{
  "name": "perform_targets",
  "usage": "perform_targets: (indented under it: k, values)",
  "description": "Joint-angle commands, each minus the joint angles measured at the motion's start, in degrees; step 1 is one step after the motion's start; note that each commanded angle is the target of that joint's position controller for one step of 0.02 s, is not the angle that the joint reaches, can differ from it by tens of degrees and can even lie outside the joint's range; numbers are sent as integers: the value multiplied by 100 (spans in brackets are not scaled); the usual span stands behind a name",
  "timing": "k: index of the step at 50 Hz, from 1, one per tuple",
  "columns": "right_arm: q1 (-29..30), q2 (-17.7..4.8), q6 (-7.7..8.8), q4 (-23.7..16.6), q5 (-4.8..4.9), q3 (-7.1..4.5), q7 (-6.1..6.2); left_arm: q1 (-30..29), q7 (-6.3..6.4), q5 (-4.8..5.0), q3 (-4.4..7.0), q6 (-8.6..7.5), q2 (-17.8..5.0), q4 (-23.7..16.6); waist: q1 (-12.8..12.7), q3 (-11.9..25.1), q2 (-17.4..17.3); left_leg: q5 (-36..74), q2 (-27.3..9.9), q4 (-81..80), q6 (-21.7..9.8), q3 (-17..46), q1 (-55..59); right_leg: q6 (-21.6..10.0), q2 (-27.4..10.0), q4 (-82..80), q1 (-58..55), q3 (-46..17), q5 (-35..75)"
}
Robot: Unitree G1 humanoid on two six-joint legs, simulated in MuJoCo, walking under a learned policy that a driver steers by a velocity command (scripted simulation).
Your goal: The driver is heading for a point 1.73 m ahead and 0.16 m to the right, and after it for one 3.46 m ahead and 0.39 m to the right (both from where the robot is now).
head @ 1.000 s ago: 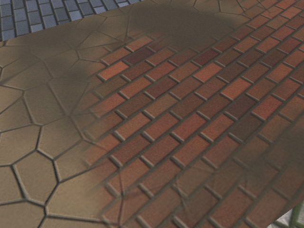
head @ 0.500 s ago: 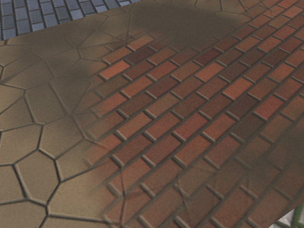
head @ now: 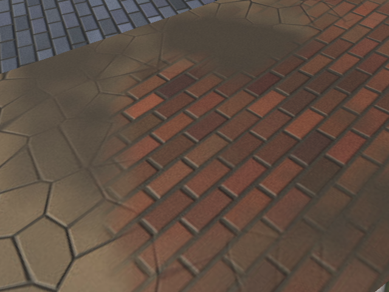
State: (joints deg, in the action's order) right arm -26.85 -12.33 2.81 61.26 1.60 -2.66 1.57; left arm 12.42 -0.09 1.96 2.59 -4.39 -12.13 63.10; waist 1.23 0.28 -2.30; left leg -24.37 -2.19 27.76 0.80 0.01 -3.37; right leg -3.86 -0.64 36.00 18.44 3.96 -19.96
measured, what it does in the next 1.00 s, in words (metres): walks ahead: left foot, then right foot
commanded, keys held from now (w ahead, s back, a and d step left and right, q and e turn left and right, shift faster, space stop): w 0.14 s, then no key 0.80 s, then w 0.06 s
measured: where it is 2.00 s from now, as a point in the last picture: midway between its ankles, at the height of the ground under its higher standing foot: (198, 226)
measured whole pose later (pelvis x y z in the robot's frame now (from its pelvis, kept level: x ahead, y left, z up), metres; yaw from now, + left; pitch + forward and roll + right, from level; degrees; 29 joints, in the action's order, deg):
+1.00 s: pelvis +0.26 +0.00 +0.01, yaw +0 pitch +0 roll +0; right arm -11.3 -12.0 1.1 58.9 0.1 -2.2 1.6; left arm 16.3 2.3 0.1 2.1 -1.9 -10.9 63.5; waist -0.1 -0.8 -0.7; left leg -11.8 0.8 28.9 -2.2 -2.5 -17.6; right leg 0.2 -1.1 29.9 12.0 0.9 -18.0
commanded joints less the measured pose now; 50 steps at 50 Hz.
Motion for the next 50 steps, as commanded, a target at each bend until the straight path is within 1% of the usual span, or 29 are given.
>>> perform_targets:
  k: [1,2,3,4,6,7,8,10,14,18,21,22,23,24,25,26,27,28,30,32,35,37,38,39,41,43,47,48,50]
  values:
    - [583,-630,111,-454,-10,-63,-46,1637,-12,-17,304,-94,-755,308,-1014,-319,443,1466,-238,1042,-557,140,-2259,-215,-319,-1123,-2236,-807,263]
    - [552,-147,220,-690,-30,53,-26,2408,-9,-18,432,-118,-1450,321,-1106,213,2066,172,516,3213,-175,-381,-3523,-1079,-1819,-2296,-3151,-3650,-432]
    - [693,-195,326,-782,86,31,-37,2147,-44,-145,264,-209,-1080,305,-876,185,1642,-582,416,4469,-296,499,-4031,-1389,-2267,-2733,-2892,-4822,-986]
    - [868,-343,395,-866,192,-2,-84,1546,-43,-135,165,-277,-820,114,-630,-341,1108,-165,59,4912,-494,655,-4500,-1233,-2216,-2637,-2539,-4195,-1016]
    - [1013,-506,457,-849,88,-89,-111,859,-111,-155,30,-290,-544,-130,-346,-591,543,886,-400,4427,-655,488,-4332,-808,-1654,-2713,-1970,-2683,-41]
    - [1042,-631,428,-846,22,-167,-118,824,-121,-181,-29,-263,-403,-154,-268,-576,539,1172,-517,4108,-658,392,-4052,-619,-1359,-2774,-1803,-2086,562]
    - [988,-578,381,-821,20,-184,-142,904,-100,-208,-52,-225,-407,-140,-221,-582,696,1261,-517,3893,-586,284,-3784,-581,-1246,-2750,-1641,-1704,1495]
    - [1076,-402,279,-850,-8,-177,-168,1091,-10,-238,-77,-161,-493,-100,-140,-577,597,1323,-418,3490,-377,38,-3641,-570,-1105,-2606,-1531,-1099,3376]
    - [2154,-97,191,-1258,-59,-28,-156,1005,146,-274,-75,-34,-761,-210,-259,-540,658,2070,-130,1508,-134,-305,-2928,-491,-812,-2464,-984,-372,4405]
    - [2403,-352,126,-1348,-52,-44,-210,1116,165,-166,-27,10,-838,-123,-234,-311,859,2435,26,744,-290,-163,-2349,-468,-1069,-2068,-1300,-480,4539]
    - [1600,-749,187,-1058,-159,-214,-219,795,178,-122,8,55,-814,-172,280,136,691,2804,290,7,-631,-225,-1317,-213,-932,-999,-1636,-488,4897]
    - [1212,-1028,216,-921,-200,-306,-194,1018,156,-185,-4,59,-760,-156,364,474,329,4487,32,-114,-750,-15,-454,13,-570,-200,-1382,-319,4258]
    - [789,-1311,193,-849,-316,-328,-172,1615,129,-339,-107,33,-402,-122,143,1261,-478,6708,-1106,436,-1344,1171,1324,303,-47,1250,-48,-133,1740]
    - [592,-1009,149,-762,-337,-206,-199,2047,101,-239,-230,38,-3,13,74,2138,-1317,7018,-2140,-37,-2197,2549,1783,541,402,2709,421,-475,-1837]
    - [914,-770,137,-824,-215,-124,-246,1773,81,-134,-119,86,-381,15,33,1912,-732,5521,-1852,-372,-2039,2554,1074,582,186,3201,426,-997,-1991]
    - [1555,-726,129,-937,-134,-95,-238,1269,103,-64,-79,149,-489,-144,-77,1116,-456,4303,-1666,-630,-1790,2081,321,614,-4,3277,810,-819,-1755]
    - [1947,-621,128,-1007,-162,-43,-225,936,168,-90,-48,227,-503,-205,-150,697,-100,3424,-1456,-898,-1588,1795,-382,635,-173,3074,822,-746,-1435]
    - [2223,-552,123,-1034,-206,-10,-211,832,235,-131,-7,321,-500,-224,-279,425,-54,2838,-1271,-1116,-1421,1490,-1046,650,-318,2680,566,-752,-1180]
    - [2351,-626,79,-989,-317,-33,-183,905,318,-175,-16,432,-354,-211,-419,278,-337,2207,-937,-1341,-1278,1074,-1758,639,-299,1772,-39,-582,-897]
    - [2221,-628,56,-938,-345,-31,-123,883,376,-193,-25,473,-305,-193,-397,409,-420,1769,-887,-1407,-1333,996,-1795,614,-253,1050,-325,-503,-730]
    - [2302,-694,-24,-920,-190,-39,-49,836,336,-229,-9,531,-332,-137,-480,407,-402,69,-803,-1547,-1169,962,-2114,495,-160,-60,-970,-326,508]
    - [2088,-565,-71,-784,-137,-3,-30,765,284,-351,-1,551,-382,-142,-482,94,-268,-956,-593,-1597,-758,848,-2467,309,-180,-617,-1234,-327,813]
    - [1973,-540,-85,-728,-152,3,-33,700,284,-378,-8,545,-476,-208,-404,-174,-108,-1044,-450,-1452,-538,754,-2496,171,-414,-1042,-1055,-575,586]
    - [1768,-577,-119,-723,-144,-43,-9,578,293,-292,70,518,-823,-178,-132,-446,459,-665,-99,-1308,-384,369,-2133,48,-421,-1179,-285,-626,-383]
    - [1771,-523,-124,-698,-180,-36,38,376,280,-259,23,376,-549,-162,-74,-474,837,312,28,-748,-350,176,-1166,127,-421,-1650,488,-725,-865]
    - [1618,-482,-127,-606,-209,-35,55,204,263,-247,34,257,-520,-183,12,-337,868,887,62,-509,-419,83,-835,248,-412,-1705,464,-732,-510]
    - [1620,-436,-114,-500,-181,-29,13,449,250,-204,20,178,-456,-116,-91,-135,462,1558,21,-395,-484,95,-827,255,-338,-1458,-21,-623,354]
    - [1568,-420,-118,-444,-166,-26,9,627,253,-195,28,187,-459,-53,-137,24,453,1161,102,-302,-496,2,-798,201,-301,-1463,-146,-587,-21]
    - [1579,-490,-120,-417,-95,-68,5,758,267,-131,111,222,-683,-69,-199,-176,593,-246,315,74,-541,-215,-1249,-93,-388,-1546,-129,-807,-1283]
Keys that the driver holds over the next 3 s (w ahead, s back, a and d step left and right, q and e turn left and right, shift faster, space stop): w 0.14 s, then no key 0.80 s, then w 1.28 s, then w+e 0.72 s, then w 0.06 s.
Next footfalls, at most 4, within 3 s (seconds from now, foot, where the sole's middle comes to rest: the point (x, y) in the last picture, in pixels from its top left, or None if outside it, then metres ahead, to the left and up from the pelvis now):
0.44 left None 0.34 0.10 -0.77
0.76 right None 0.27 -0.13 -0.77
1.70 right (235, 232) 0.75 -0.11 -0.77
2.26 left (171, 172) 1.05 0.14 -0.77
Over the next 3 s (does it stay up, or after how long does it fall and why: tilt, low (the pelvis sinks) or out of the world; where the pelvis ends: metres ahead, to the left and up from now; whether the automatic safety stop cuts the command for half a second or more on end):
stays up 1.28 -0.05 0.01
